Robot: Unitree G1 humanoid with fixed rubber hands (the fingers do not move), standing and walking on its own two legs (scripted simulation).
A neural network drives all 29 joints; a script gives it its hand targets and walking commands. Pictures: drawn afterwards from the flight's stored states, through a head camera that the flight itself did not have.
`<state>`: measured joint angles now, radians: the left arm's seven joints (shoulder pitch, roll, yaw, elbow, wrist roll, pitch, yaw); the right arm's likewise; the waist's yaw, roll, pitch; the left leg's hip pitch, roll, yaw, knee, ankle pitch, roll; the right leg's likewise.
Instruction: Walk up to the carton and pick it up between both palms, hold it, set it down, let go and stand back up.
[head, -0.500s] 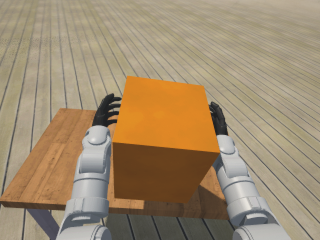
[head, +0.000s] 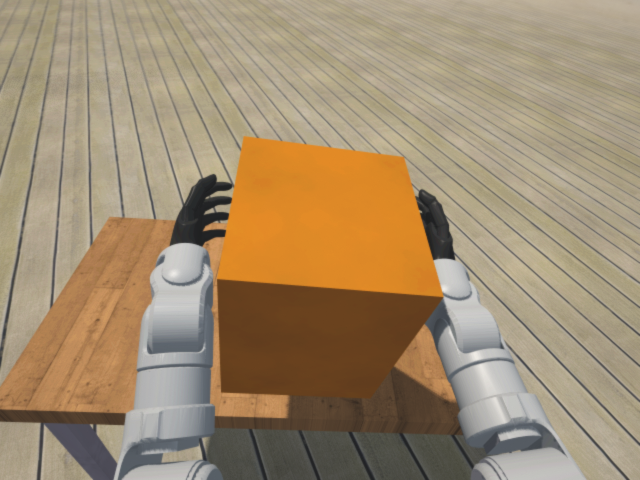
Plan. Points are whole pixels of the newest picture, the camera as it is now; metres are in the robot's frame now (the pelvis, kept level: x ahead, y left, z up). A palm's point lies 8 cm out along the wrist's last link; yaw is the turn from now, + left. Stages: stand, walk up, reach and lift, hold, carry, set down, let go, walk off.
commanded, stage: reach and lift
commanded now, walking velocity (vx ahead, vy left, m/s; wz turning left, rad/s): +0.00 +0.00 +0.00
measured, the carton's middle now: (311, 276) +0.36 +0.00 +0.11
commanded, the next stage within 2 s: hold in 0.68 s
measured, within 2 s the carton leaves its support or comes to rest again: neither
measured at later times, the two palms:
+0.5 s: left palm (185, 230) +0.36 +0.15 +0.18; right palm (434, 245) +0.35 -0.14 +0.17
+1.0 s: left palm (175, 227) +0.34 +0.15 +0.20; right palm (436, 232) +0.35 -0.14 +0.19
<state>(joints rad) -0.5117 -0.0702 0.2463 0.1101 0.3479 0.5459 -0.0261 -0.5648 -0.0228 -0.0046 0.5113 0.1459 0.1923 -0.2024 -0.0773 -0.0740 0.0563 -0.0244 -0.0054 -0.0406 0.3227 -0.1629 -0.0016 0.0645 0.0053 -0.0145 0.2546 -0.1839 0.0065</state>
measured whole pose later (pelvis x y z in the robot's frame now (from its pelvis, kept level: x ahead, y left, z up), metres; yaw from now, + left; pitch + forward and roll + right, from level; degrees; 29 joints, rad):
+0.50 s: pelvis +0.00 +0.00 +0.00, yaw +0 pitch -9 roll -1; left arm -0.57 -0.05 0.28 0.12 0.36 0.59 -0.06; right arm -0.61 -0.01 -0.02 0.53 0.14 0.22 -0.21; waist -0.08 -0.07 0.05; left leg -0.01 -0.01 -0.04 0.32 -0.16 0.00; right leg 0.08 0.00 -0.02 0.26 -0.18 0.01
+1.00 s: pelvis -0.01 -0.01 +0.00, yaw +0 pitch -10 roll +0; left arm -0.60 -0.05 0.29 0.08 0.37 0.68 -0.06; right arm -0.68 -0.02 -0.01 0.55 0.16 0.28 -0.21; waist -0.07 -0.07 0.05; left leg 0.01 0.00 -0.04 0.30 -0.14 -0.01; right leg 0.08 0.01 -0.02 0.26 -0.17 0.00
